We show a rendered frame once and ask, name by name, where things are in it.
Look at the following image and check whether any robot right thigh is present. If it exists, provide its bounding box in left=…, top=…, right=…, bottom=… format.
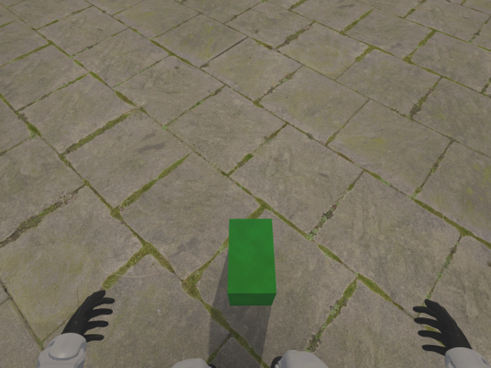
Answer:
left=275, top=351, right=328, bottom=368

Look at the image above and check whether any carton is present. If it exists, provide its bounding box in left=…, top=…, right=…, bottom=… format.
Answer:
left=227, top=218, right=276, bottom=306

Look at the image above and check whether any left robot forearm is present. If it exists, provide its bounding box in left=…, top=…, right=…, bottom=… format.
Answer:
left=36, top=333, right=86, bottom=368

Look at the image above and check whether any robot right hand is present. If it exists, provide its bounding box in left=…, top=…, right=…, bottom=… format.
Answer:
left=413, top=299, right=472, bottom=356

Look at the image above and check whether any robot left hand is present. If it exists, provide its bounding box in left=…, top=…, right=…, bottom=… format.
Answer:
left=61, top=290, right=115, bottom=343

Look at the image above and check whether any right robot forearm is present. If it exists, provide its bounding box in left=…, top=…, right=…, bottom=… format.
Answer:
left=445, top=347, right=491, bottom=368

